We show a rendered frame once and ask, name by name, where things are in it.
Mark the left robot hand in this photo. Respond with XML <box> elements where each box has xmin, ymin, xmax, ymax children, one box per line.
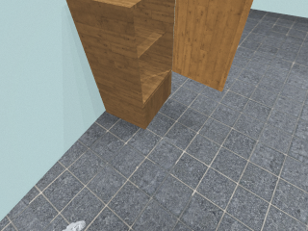
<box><xmin>63</xmin><ymin>220</ymin><xmax>86</xmax><ymax>231</ymax></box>

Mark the cupboard door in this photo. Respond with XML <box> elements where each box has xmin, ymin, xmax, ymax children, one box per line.
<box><xmin>172</xmin><ymin>0</ymin><xmax>253</xmax><ymax>91</ymax></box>

